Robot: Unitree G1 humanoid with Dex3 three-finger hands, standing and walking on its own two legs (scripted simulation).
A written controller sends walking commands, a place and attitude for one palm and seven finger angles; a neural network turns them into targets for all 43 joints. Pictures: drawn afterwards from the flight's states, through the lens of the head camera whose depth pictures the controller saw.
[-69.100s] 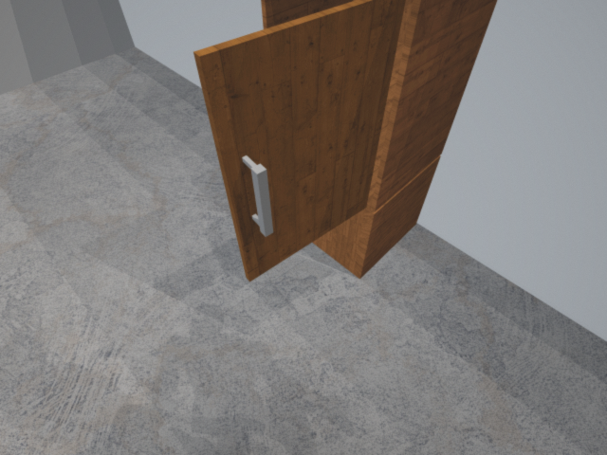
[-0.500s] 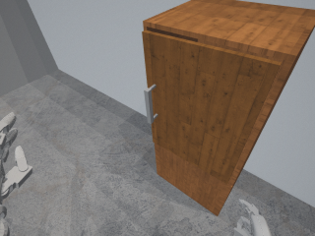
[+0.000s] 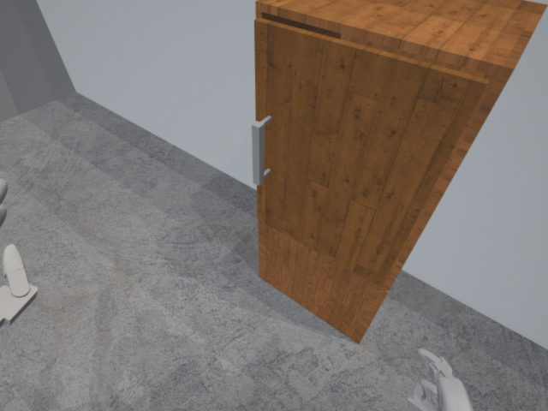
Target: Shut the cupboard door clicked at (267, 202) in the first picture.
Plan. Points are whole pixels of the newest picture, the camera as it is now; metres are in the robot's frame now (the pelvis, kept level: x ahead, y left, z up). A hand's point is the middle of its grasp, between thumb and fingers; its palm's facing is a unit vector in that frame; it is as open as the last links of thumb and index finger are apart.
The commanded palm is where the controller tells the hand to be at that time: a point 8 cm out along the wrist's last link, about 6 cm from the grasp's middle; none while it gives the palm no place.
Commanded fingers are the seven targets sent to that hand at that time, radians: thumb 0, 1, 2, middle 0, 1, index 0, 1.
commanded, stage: step back with the hand held close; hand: left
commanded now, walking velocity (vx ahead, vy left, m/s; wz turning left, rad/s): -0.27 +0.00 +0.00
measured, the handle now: (263, 151) +0.70 +0.07 -0.03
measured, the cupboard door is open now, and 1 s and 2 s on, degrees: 2 2 2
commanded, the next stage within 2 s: stop stepping back and stand still in 0.68 s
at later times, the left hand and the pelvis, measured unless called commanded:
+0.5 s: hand out of the picture +0.10 +0.29 +0.19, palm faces +0.54 -0.72 -0.44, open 7.4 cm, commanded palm +0.02 +0.31 +0.19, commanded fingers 0.00 0.90 0.90 -0.20 -0.30 -0.20 -0.30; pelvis -0.08 +0.00 -0.01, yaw +7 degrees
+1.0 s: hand out of the picture -0.01 +0.30 +0.18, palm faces +0.48 -0.81 -0.34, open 7.4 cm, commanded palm -0.04 +0.32 +0.19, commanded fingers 0.00 0.90 0.90 -0.20 -0.30 -0.20 -0.30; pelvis -0.19 +0.03 +0.00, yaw -3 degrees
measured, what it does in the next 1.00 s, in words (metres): walks backwards: right foot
